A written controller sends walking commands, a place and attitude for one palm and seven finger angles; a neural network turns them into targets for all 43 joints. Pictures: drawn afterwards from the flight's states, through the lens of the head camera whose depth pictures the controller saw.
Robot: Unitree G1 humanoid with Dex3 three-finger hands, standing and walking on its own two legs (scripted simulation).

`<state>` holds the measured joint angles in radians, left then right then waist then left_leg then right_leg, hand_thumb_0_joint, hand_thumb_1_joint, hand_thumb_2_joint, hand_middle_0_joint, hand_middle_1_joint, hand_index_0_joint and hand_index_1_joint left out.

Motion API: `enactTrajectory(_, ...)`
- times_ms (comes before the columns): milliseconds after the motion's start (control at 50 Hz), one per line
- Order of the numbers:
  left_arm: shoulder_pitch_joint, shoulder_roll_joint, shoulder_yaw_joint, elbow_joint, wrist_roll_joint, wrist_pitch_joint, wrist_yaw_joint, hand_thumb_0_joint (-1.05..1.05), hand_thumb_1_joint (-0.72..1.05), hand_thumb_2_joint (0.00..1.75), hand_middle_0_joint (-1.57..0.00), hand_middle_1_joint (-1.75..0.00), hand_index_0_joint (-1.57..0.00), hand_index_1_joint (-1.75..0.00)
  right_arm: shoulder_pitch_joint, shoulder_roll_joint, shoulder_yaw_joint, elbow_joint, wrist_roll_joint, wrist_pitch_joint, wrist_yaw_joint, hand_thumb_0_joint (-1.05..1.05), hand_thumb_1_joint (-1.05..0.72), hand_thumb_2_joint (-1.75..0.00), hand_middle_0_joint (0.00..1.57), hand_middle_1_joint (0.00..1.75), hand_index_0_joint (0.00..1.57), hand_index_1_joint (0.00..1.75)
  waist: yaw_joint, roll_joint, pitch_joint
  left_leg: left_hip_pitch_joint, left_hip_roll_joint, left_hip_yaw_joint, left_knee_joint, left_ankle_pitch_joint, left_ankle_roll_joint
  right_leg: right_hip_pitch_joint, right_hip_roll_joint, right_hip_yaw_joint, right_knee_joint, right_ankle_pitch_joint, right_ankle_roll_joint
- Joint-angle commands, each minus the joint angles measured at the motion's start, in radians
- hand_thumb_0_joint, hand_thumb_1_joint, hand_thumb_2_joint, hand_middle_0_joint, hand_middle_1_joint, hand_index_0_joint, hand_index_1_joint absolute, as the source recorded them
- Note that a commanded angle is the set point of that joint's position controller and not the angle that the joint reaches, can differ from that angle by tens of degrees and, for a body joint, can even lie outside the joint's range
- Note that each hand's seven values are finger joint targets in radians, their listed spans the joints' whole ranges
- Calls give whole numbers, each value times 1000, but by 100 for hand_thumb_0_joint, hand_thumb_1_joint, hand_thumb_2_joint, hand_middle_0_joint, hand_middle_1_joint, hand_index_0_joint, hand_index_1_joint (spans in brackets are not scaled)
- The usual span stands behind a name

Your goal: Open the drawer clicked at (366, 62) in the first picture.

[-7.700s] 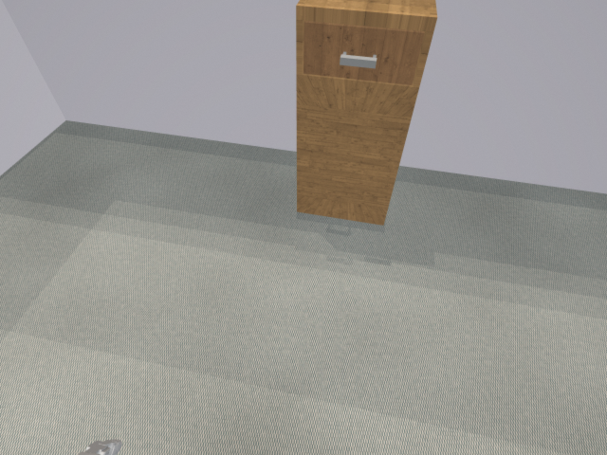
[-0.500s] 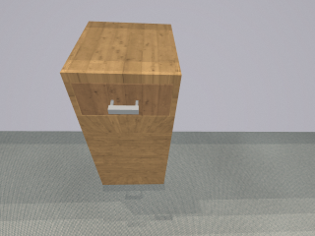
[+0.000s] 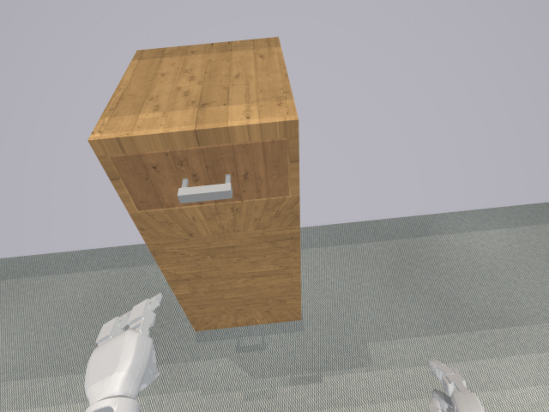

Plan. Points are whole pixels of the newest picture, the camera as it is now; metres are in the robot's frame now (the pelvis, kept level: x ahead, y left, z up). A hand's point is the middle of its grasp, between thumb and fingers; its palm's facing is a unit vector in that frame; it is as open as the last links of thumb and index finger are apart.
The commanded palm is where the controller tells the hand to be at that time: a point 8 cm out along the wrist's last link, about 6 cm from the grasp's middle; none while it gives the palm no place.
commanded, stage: raise the hand with hooked fingers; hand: left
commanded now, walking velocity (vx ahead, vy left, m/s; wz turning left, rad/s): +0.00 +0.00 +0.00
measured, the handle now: (206, 186) +0.56 +0.17 +0.00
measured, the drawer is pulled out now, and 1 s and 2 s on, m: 0.00 0.00 0.00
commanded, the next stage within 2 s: move the hooked fingers above the handle in 1.64 s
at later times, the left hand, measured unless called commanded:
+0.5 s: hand (153, 336) +0.24 +0.19 +0.01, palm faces +0.02 -0.13 -0.99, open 10.6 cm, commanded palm +0.21 +0.20 +0.07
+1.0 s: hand (133, 264) +0.31 +0.22 +0.08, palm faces +0.11 -0.10 -0.99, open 13.4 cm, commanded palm +0.29 +0.22 +0.14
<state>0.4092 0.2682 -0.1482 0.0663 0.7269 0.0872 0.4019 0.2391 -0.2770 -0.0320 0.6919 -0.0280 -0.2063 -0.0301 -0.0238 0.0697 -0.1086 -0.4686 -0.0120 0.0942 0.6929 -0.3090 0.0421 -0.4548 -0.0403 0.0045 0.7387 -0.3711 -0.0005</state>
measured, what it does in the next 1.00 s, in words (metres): stands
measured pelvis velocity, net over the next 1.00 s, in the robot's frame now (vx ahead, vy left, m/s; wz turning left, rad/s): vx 0.04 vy -0.02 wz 0.00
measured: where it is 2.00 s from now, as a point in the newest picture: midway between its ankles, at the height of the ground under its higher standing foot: outside the picture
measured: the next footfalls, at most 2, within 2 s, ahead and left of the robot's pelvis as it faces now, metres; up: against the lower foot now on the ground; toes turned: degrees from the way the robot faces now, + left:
none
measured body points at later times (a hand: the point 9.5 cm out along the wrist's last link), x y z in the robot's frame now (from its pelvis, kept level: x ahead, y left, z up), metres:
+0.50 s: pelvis +0.03 -0.05 -0.01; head +0.06 -0.08 +0.44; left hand +0.23 +0.19 +0.06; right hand +0.26 -0.23 -0.10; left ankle +0.03 +0.09 -0.72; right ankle +0.01 -0.13 -0.72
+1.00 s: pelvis +0.04 -0.02 +0.01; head +0.05 -0.05 +0.46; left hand +0.30 +0.22 +0.13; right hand +0.25 -0.24 -0.09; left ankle +0.03 +0.10 -0.72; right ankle +0.01 -0.13 -0.72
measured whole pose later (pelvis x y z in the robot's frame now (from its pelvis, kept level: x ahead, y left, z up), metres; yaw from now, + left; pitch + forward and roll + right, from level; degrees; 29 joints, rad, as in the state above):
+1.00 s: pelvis +0.04 -0.02 +0.01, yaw +0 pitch +4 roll +1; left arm 0.09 0.40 -0.08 -0.04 0.96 0.14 0.21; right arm 0.09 -0.25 -0.03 0.62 -0.01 0.10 -0.01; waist 0.07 0.07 -0.06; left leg -0.34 -0.01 0.05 0.58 -0.31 0.01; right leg -0.31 -0.02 -0.01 0.61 -0.37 -0.01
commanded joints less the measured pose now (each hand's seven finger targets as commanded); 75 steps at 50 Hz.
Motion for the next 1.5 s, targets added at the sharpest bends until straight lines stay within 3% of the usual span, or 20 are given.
enactTrajectory(0, 285, 32, 33, -16, 300, -50, 60, 0, 57, 76, -22, -51, -22, -51, -230, -77, -35, -276, -19, 137, 71, 0, -90, -90, 20, 30, 20, 30, 159, -289, 10, -69, -12, -85, -62, 71, -41, -65, 67, 53, -84, 25, -87)
enactTrajectory(20, 246, 64, 63, -54, 334, -64, 70, 0, 55, 75, -22, -53, -22, -53, -247, -68, -33, -296, -16, 168, 81, 0, -90, -90, 20, 30, 20, 30, 173, -279, -11, -81, -13, -77, -48, 91, -41, -60, 64, 63, -60, 62, -88)
enactTrajectory(40, 245, 103, 110, -75, 360, -74, 86, 0, 53, 74, -23, -54, -23, -54, -254, -57, -29, -310, -11, 192, 86, 0, -90, -90, 20, 30, 20, 30, 189, -233, -46, -75, -15, -71, -36, 116, -41, -45, 66, 70, -36, 101, -90)
enactTrajectory(80, 136, 154, 155, -175, 408, -76, 129, 0, 48, 72, -23, -57, -23, -57, -264, -47, -29, -329, -14, 230, 91, 0, -90, -90, 20, 30, 20, 30, 194, -121, -116, -31, -25, -74, 0, 152, -43, -71, 75, 101, -4, 118, -95)
enactTrajectory(100, 54, 154, 140, -241, 424, -67, 153, 0, 46, 71, -23, -58, -23, -58, -269, -49, -34, -345, -21, 240, 94, 0, -90, -90, 20, 30, 20, 30, 175, -60, -162, 23, -26, -78, 25, 167, -40, -116, 77, 132, -4, 109, -96)
enactTrajectory(140, -58, 157, 143, -280, 436, -51, 187, 0, 41, 69, -24, -62, -24, -62, -262, -47, -36, -345, -25, 247, 88, 0, -90, -90, 20, 30, 20, 30, 138, -10, -211, 84, -25, -89, 74, 168, -34, -178, 79, 142, 0, 98, -92)
enactTrajectory(180, -211, 188, 159, -364, 422, -51, 197, 0, 36, 67, -24, -64, -24, -64, -266, -46, -40, -328, -40, 253, 72, 0, -90, -90, 20, 30, 20, 30, 90, -27, -223, 93, -26, -104, 114, 140, -21, -198, 72, 154, -13, 90, -78)
enactTrajectory(220, -241, 175, 136, -357, 374, -53, 177, 0, 32, 65, -24, -68, -24, -68, -276, -46, -33, -320, -42, 242, 56, 0, -90, -90, 20, 30, 20, 30, 56, -33, -198, 104, -37, -97, 129, 106, -7, -193, 61, 155, -51, 82, -65)
enactTrajectory(280, -265, 161, 104, -333, 319, -50, 107, 0, 25, 62, -25, -72, -25, -72, -288, -45, -22, -299, -42, 230, 36, 0, -90, -90, 20, 30, 20, 30, 34, -86, -155, 77, -42, -92, 113, 102, 2, -119, 57, 143, -88, 152, -48)
enactTrajectory(360, -182, 184, 105, -268, 294, -25, 0, 0, 15, 58, -25, -78, -25, -78, -285, -38, -4, -279, -30, 241, 22, 0, -90, -90, 20, 30, 20, 30, 73, -130, -142, 46, -41, -76, 33, 139, -1, 37, 49, 112, -106, 301, -32)
enactTrajectory(480, -103, 292, 244, -263, 280, -54, -54, 0, 1, 52, -26, -87, -26, -87, -277, -37, 7, -258, -23, 236, 15, 0, -90, -90, 20, 30, 20, 30, 137, -146, -167, 36, -44, -66, -40, 202, -13, 217, 33, 139, -118, 512, -22)
enactTrajectory(520, -140, 279, 245, -279, 273, -70, -42, 0, -3, 50, -27, -90, -27, -90, -272, -33, 1, -247, -21, 237, 16, 0, -90, -90, 20, 30, 20, 30, 128, -137, -157, 38, -43, -65, -52, 208, -14, 224, 22, 136, -120, 549, -18)
enactTrajectory(580, -180, 288, 265, -336, 267, -85, -14, 0, -10, 47, -27, -94, -27, -94, -269, -39, -18, -241, -24, 230, 18, 0, -90, -90, 20, 30, 20, 30, 123, -113, -214, 72, -47, -66, -46, 250, -12, 243, 19, 122, -109, 616, -19)
enactTrajectory(680, -255, 271, 236, -329, 248, -60, -8, 0, -22, 42, -28, -102, -28, -102, -264, -54, -39, -225, -8, 228, 18, 0, -90, -90, 20, 30, 20, 30, 100, -118, -207, 116, -43, -58, -61, 269, -8, 212, 27, 84, -124, 561, -19)
enactTrajectory(920, -513, 320, 191, -314, 248, 59, -148, 0, -50, 30, -30, -120, -30, -120, -271, -61, -22, -222, 27, 270, 10, 0, -90, -90, 20, 30, 20, 30, 105, -41, -156, 269, -15, -67, -170, 365, -15, 216, 50, -7, -193, 392, -33)
enactTrajectory(1040, -664, 345, 172, -260, 236, 79, -236, 0, -50, 30, -30, -120, -30, -120, -269, -62, -3, -223, 35, 292, 5, 0, -90, -90, 20, 30, 20, 30, 97, -31, -127, 307, -10, -75, -217, 378, -19, 244, 56, -23, -240, 364, -34)
enactTrajectory(1200, -848, 392, 176, -204, 215, 36, -328, 0, -50, 30, -30, -120, -30, -120, -251, -65, 10, -212, 40, 296, -2, 0, -90, -90, 20, 30, 20, 30, 89, -13, -132, 342, -7, -93, -256, 363, -22, 261, 60, -36, -282, 310, -39)
enactTrajectory(1300, -764, 387, 193, -182, 196, -1, -356, 0, -50, 30, -30, -120, -30, -120, -231, -72, 3, -218, 39, 294, 11, 0, -90, -90, 20, 30, 20, 30, 109, -31, -142, 339, -5, -95, -266, 405, -25, 287, 61, -39, -289, 334, -39)
enactTrajectory(1360, -751, 382, 199, -203, 184, -24, -353, 0, -50, 30, -30, -120, -30, -120, -227, -79, -4, -221, 41, 294, 16, 0, -90, -90, 20, 30, 20, 30, 108, -69, -126, 325, -5, -90, -271, 386, -21, 275, 62, -38, -295, 329, -35)
enactTrajectory(1480, -788, 437, 257, -247, 197, -64, -281, 0, -50, 30, -30, -120, -30, -120, -218, -79, -15, -205, 39, 274, 16, 0, -90, -90, 20, 30, 20, 30, 117, -18, -170, 335, -9, -92, -264, 380, -23, 278, 63, -30, -291, 313, -39)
